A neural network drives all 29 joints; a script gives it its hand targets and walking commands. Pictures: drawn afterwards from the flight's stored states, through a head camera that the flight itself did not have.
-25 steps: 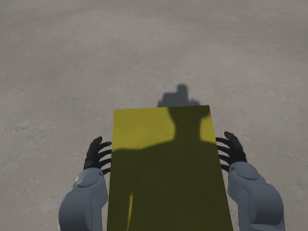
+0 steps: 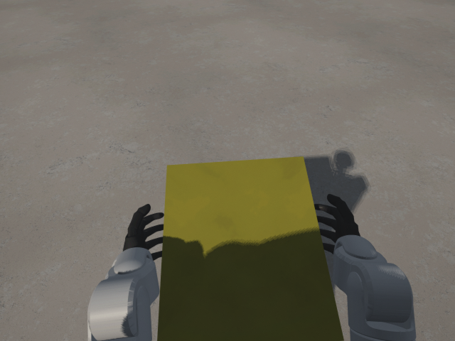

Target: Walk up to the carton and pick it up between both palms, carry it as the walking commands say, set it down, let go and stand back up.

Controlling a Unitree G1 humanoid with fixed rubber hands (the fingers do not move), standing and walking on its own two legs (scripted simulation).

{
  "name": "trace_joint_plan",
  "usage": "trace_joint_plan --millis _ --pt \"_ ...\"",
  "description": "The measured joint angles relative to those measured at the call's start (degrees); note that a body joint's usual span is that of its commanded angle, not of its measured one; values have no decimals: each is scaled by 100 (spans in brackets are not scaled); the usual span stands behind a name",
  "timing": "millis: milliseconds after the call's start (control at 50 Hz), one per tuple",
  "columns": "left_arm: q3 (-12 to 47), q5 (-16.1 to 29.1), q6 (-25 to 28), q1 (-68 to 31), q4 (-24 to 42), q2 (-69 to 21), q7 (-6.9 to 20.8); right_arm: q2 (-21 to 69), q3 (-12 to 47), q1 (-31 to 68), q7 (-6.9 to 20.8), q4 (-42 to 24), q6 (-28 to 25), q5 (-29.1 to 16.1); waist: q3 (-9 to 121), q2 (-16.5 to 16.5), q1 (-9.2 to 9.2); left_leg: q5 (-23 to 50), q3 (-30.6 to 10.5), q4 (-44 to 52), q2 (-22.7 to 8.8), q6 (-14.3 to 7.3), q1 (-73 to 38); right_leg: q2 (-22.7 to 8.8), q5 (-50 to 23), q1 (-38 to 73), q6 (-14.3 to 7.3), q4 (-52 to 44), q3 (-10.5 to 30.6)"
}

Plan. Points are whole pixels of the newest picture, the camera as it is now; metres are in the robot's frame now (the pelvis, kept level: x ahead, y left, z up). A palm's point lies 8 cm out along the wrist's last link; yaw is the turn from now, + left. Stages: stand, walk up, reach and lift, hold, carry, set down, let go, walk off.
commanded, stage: carry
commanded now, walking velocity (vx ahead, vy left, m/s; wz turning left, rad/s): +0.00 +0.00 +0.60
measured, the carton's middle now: (240, 252) +0.29 +0.00 +0.02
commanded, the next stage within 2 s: none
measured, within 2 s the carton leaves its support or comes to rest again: neither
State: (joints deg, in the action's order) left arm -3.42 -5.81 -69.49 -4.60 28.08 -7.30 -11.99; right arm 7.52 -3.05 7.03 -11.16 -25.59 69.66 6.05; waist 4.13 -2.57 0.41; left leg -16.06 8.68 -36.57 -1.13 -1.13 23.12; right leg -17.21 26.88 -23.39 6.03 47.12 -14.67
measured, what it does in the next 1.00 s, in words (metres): walks backwards, turning left: right foot, then left foot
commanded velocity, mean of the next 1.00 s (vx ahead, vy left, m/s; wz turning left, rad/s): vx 0.00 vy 0.00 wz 0.60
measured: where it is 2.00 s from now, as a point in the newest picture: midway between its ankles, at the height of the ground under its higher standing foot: outside the picture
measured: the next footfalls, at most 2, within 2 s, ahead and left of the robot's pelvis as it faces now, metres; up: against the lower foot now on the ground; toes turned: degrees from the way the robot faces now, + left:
right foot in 0.36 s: +0.02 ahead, -0.07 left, +0.00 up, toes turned +1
left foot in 0.72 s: -0.10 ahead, +0.20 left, +0.00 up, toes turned +35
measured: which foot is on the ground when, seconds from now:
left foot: down 0.00-0.38, up 0.40-0.70, down 0.72-1.00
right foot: up 0.00-0.34, down 0.36-0.72, up 0.74-1.00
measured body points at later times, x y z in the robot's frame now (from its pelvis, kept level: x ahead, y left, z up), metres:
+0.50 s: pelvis -0.05 +0.02 +0.02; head -0.04 +0.00 +0.47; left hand +0.16 +0.24 +0.11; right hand +0.24 -0.07 +0.10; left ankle -0.07 +0.12 -0.64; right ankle -0.02 -0.07 -0.72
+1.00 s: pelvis -0.13 +0.09 +0.01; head -0.11 +0.11 +0.46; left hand +0.00 +0.37 +0.09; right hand +0.18 +0.11 +0.09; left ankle -0.13 +0.18 -0.72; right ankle -0.06 -0.02 -0.67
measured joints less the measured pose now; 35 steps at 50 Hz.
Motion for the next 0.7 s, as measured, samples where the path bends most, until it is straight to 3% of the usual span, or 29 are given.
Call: trace_joint_plan --millis 60,140,320,380,440,480,520,580,660,700 --pt "-32 18 -26 72 -100 -2 -24 -3 9 -28 33 232 -53 6 -166 56 -106 -84 -135 -81 45 -175 106 473 763 -595 83 1330 627" --pt "82 84 68 108 -17 -2 -72 -8 -69 -134 103 79 -156 -8 -297 123 -150 211 -309 240 232 -292 111 802 257 -951 72 1711 838" --pt "97 95 152 98 147 -3 -3 -15 40 -249 21 -326 -126 18 -35 435 -19 541 -674 421 496 -374 351 1405 106 -277 -190 -182 827" --pt "114 82 145 93 71 -7 41 -21 38 -286 -14 -369 -50 34 28 647 -36 559 -845 272 490 -286 472 1545 -844 232 -460 -1309 577" --pt "176 63 106 136 -80 -4 52 -22 -8 -399 -24 -314 8 15 25 554 -17 -690 -589 -1462 429 16 945 1364 -1040 363 -770 -1374 383" --pt "171 50 94 241 -45 -5 53 -23 15 -388 -32 -276 58 -16 7 486 10 -750 -434 -2583 244 143 1154 1222 -1064 506 -764 -1536 286" --pt "133 46 81 285 26 -7 51 -25 54 -348 -36 -245 60 -33 5 403 32 -636 -341 -2895 40 263 1145 1052 -1132 575 -699 -1649 202" --pt "98 46 66 232 100 -5 39 -22 57 -249 -58 -249 48 -54 27 279 40 -733 -249 -2408 -167 343 911 759 -1170 535 -596 -1630 51" --pt "107 35 49 105 79 -5 6 -14 -38 -107 -63 -216 55 -74 62 166 27 -874 -81 -1164 -250 262 393 364 -1092 366 -414 -1350 -189" --pt "123 21 33 70 55 -7 -18 -11 -88 -61 -38 -166 51 -78 71 133 32 -479 24 -286 -216 202 10 162 -1008 283 -278 -1111 -310"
